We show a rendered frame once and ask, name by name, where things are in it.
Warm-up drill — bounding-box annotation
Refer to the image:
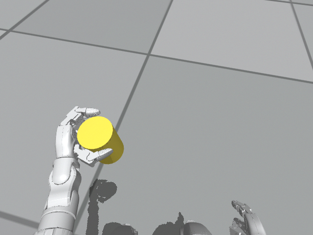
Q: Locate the can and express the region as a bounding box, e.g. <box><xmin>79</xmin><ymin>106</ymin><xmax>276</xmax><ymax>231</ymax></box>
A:
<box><xmin>77</xmin><ymin>117</ymin><xmax>124</xmax><ymax>164</ymax></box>

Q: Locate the left robot hand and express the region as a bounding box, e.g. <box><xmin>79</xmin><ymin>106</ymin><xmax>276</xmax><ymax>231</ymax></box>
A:
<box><xmin>55</xmin><ymin>106</ymin><xmax>113</xmax><ymax>167</ymax></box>

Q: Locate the right robot hand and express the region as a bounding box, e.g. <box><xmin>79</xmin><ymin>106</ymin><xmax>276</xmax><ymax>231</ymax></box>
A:
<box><xmin>229</xmin><ymin>200</ymin><xmax>266</xmax><ymax>235</ymax></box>

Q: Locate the left robot arm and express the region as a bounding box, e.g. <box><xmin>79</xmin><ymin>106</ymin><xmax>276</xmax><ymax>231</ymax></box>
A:
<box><xmin>33</xmin><ymin>157</ymin><xmax>82</xmax><ymax>235</ymax></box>

